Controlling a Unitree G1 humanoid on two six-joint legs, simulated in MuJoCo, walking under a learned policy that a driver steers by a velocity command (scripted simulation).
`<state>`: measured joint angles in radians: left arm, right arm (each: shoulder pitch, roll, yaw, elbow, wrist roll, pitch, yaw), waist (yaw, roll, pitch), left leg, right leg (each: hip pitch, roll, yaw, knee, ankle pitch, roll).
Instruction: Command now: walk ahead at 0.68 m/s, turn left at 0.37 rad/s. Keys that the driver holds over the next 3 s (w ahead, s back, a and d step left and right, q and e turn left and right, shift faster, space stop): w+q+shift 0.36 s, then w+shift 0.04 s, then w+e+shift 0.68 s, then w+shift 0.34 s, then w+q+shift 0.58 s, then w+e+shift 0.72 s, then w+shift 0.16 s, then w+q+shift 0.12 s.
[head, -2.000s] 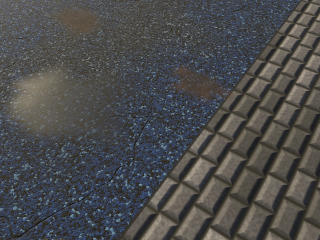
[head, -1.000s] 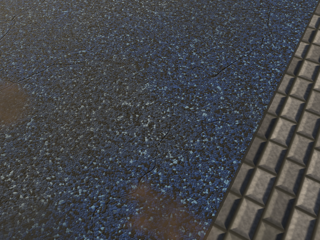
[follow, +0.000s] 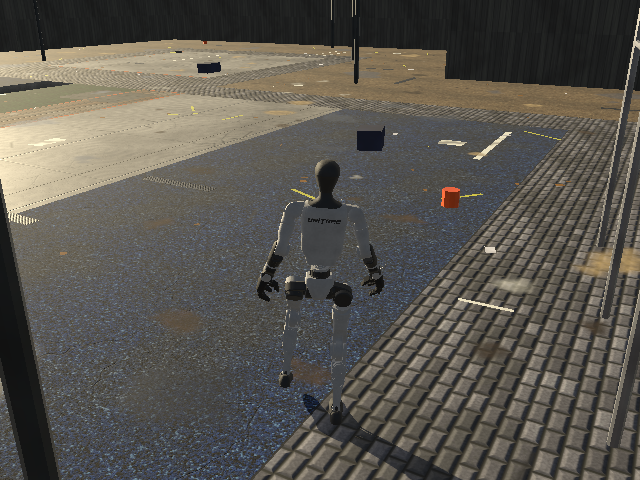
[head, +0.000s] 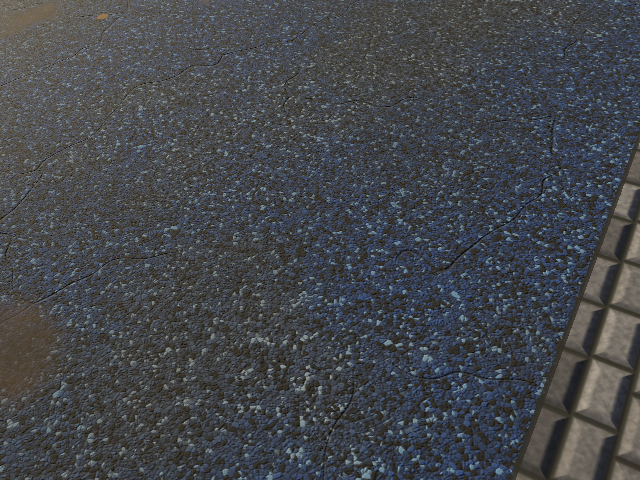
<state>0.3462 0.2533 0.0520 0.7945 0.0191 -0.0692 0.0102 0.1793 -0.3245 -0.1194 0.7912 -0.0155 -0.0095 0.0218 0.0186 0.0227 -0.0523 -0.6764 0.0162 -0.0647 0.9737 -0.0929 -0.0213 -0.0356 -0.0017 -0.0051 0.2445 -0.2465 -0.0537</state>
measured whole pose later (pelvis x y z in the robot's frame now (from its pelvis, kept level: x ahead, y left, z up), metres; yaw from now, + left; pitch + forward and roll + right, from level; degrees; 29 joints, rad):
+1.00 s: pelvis +0.83 +0.28 -0.02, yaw +3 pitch +0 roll -2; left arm 0.53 0.29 0.06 0.94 0.01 -0.06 -0.01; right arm 0.00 -0.22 0.07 0.59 -0.06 -0.08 0.02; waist 0.08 0.01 0.01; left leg -0.69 0.13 -0.13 1.00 -0.19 -0.05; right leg -0.11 0.21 0.08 0.38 -0.25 -0.16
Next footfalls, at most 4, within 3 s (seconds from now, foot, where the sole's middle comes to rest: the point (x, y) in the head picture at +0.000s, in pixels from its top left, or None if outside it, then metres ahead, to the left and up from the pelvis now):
0.30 left None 0.34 0.16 -0.79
0.76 right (262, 367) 0.83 0.25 -0.79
1.18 left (189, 256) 1.20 0.49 -0.79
1.58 right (293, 169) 1.57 0.20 -0.79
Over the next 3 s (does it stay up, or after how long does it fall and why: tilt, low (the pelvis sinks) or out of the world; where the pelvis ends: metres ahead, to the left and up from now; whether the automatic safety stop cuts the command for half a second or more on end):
stays up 2.75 0.40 -0.03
